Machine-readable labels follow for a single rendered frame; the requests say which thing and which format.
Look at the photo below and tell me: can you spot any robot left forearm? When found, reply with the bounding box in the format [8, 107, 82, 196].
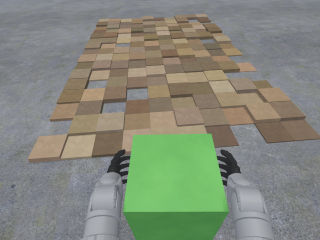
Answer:
[80, 172, 123, 240]

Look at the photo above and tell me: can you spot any right robot hand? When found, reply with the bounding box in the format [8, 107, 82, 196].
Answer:
[216, 149, 241, 186]

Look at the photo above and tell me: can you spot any robot right forearm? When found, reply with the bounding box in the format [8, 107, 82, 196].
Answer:
[226, 173, 275, 240]

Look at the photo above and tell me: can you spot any carton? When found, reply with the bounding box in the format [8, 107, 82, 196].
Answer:
[123, 133, 229, 240]

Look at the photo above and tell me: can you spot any left robot hand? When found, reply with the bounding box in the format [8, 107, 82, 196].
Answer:
[107, 149, 131, 184]

